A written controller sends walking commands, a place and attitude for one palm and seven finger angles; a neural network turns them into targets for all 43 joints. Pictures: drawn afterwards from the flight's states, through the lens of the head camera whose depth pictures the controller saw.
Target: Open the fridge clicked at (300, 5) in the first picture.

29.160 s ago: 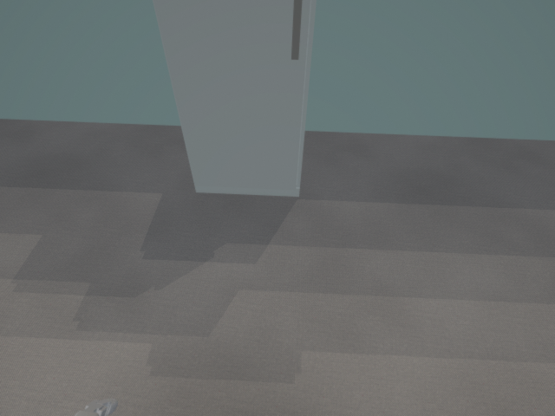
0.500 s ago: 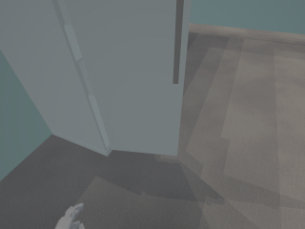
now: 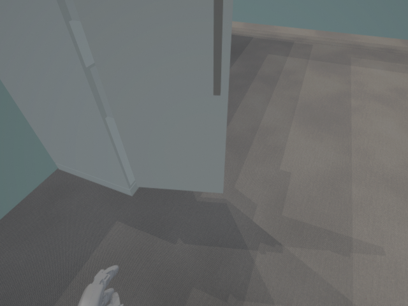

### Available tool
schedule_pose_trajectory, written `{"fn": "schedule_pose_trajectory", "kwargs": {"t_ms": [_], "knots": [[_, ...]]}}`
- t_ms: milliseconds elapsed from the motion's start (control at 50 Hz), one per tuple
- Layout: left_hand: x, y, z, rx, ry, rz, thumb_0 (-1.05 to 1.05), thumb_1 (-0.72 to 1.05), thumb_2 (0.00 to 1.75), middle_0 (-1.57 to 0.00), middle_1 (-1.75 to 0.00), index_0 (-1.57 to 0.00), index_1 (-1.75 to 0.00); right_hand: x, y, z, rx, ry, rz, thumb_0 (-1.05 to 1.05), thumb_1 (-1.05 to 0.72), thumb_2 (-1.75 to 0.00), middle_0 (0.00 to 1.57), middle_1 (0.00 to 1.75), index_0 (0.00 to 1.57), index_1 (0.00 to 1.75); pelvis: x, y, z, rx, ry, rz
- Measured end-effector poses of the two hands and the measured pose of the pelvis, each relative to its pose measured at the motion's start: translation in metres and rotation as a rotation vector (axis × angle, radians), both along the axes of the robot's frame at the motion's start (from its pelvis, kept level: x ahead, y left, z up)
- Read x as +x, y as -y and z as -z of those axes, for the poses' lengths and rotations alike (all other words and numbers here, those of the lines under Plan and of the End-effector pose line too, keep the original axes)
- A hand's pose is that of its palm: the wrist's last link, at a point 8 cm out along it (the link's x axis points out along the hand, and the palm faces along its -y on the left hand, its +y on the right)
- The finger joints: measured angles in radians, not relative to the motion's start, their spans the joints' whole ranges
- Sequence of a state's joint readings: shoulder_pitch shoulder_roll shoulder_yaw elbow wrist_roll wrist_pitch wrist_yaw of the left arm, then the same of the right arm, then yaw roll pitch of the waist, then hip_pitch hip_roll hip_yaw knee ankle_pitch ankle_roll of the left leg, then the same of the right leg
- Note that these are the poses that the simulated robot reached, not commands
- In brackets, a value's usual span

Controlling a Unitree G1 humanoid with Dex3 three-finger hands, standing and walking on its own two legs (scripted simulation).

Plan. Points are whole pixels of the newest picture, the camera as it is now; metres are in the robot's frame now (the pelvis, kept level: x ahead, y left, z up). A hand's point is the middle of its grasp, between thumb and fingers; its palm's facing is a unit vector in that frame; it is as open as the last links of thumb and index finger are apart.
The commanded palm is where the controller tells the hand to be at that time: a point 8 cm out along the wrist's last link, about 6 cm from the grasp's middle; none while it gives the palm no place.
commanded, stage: stop stepping back and stand still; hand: right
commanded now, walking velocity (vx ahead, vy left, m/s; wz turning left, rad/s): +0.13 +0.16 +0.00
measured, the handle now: (218, 25) +0.83 -0.02 +0.23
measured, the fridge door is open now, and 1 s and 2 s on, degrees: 73 73 73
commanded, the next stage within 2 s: let the arm hang, fingers relaxed in 0.16 s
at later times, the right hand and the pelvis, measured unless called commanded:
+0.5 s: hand out of the picture +0.13 -0.20 -0.14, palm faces +0.04 +0.97 -0.25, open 7.4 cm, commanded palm none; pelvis +0.01 +0.00 -0.01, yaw -3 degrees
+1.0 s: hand out of the picture +0.04 -0.19 -0.16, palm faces +0.01 +0.98 -0.21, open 7.3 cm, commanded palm none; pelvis +0.03 -0.01 +0.02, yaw -1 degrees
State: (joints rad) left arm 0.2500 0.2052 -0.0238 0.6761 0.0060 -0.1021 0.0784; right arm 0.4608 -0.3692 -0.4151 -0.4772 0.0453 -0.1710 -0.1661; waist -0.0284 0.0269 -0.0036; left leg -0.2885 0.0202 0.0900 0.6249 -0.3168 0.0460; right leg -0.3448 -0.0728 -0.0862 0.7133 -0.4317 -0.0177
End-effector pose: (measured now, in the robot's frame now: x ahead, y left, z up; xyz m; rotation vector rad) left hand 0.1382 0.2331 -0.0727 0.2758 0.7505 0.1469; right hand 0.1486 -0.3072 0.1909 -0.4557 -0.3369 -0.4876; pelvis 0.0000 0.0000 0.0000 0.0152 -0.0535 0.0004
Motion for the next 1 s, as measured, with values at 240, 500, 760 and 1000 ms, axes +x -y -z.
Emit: {"fn": "schedule_pose_trajectory", "kwargs": {"t_ms": [240,500,760,1000], "knots": [[0.013,0.012,-0.001,-0.083,0.055,0.014,0.01,0.90,0.89,-0.20,-0.30,-0.20,-0.30,0.010,-0.022,-0.011,-0.130,-0.078,-0.084,0.01,-0.89,-0.90,0.21,0.30,0.21,0.30,0.002,-0.007,0.001,-0.008,-0.014,-0.007],[-0.026,-0.015,0.055,-0.060,-0.306,-0.001,0.01,0.91,0.89,-0.20,-0.30,-0.20,-0.30,-0.031,-0.062,0.301,0.490,-1.301,-0.021,0.01,-0.91,-0.90,0.20,0.30,0.19,0.29,0.010,0.002,0.010,-0.017,-0.020,0.048],[-0.113,-0.006,0.051,-0.081,-0.685,-0.120,0.01,0.91,0.90,-0.20,-0.30,-0.20,-0.30,-0.159,-0.070,0.316,0.616,-1.746,0.154,-0.01,-0.97,-0.89,0.21,0.30,0.20,0.30,0.025,-0.003,-0.017,-0.004,-0.047,0.035],[-0.109,0.030,0.060,-0.151,-0.691,-0.124,0.01,0.92,0.89,-0.20,-0.30,-0.20,-0.30,-0.109,-0.071,0.314,0.595,-1.667,0.100,0.00,-0.92,-0.90,0.20,0.30,0.20,0.30,0.034,0.009,-0.020,-0.012,-0.040,0.023]]}}
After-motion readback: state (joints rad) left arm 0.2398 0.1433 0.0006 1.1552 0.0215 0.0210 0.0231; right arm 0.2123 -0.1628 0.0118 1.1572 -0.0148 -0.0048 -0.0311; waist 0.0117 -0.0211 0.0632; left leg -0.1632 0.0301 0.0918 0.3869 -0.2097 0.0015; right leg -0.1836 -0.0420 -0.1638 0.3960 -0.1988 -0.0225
